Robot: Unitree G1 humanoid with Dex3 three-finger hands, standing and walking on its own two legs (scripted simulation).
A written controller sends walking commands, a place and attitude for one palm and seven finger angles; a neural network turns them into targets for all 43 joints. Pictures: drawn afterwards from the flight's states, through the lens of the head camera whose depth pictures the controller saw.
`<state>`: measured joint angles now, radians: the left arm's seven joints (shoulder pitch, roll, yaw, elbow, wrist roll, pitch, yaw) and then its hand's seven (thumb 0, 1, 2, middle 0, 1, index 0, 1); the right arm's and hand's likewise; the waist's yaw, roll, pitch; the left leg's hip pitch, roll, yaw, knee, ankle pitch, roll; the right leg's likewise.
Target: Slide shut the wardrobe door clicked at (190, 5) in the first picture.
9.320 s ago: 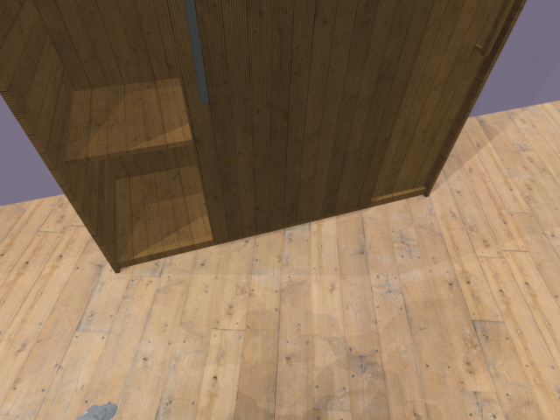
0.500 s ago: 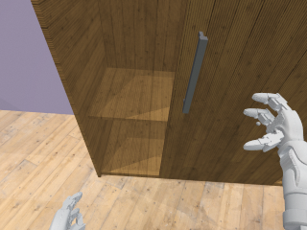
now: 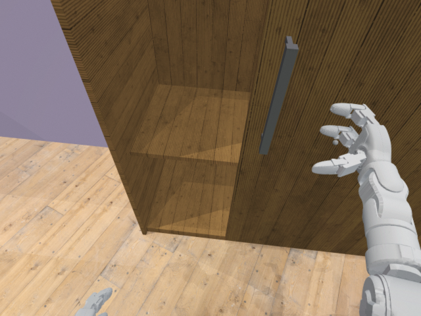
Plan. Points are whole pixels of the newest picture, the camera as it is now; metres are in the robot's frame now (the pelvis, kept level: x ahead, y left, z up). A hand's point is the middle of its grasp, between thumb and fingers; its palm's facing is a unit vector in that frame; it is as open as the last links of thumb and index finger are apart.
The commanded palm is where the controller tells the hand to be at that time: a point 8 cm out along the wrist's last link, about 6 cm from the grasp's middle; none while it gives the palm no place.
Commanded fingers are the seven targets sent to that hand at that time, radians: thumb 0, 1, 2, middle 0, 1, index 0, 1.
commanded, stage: move the hooked fingers beside the handle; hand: right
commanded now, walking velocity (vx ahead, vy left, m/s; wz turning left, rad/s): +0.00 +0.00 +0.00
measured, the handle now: (274, 103) +0.55 -0.08 +0.13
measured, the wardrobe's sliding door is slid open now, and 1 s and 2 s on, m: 0.40 0.40 0.40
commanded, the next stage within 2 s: feel for the door with the fingertips in 1.26 s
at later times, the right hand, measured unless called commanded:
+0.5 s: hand (310, 118) +0.49 -0.15 +0.14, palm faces +0.03 +1.00 +0.01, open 14.0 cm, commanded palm +0.47 -0.21 +0.13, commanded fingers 0.00 0.50 -0.30 0.30 1.20 0.30 1.20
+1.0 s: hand (311, 122) +0.48 -0.15 +0.13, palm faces +0.04 +1.00 +0.01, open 14.0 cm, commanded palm +0.45 -0.20 +0.13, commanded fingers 0.00 0.50 -0.30 0.30 1.20 0.30 1.20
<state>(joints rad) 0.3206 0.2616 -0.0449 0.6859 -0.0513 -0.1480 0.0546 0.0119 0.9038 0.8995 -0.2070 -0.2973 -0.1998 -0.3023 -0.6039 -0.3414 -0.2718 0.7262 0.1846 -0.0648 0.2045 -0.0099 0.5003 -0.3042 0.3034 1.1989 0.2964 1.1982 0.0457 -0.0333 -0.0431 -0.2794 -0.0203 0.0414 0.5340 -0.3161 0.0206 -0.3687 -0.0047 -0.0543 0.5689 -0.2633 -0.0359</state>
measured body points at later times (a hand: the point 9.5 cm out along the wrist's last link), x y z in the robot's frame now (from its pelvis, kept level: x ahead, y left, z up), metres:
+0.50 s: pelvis +0.00 +0.00 -0.01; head +0.04 +0.01 +0.44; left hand +0.02 +0.27 -0.13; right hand +0.48 -0.20 +0.14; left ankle -0.03 +0.11 -0.73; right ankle +0.02 -0.09 -0.73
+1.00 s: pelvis +0.01 +0.01 -0.01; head +0.05 +0.01 +0.44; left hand +0.03 +0.27 -0.13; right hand +0.47 -0.21 +0.14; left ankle -0.03 +0.11 -0.73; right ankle +0.02 -0.09 -0.73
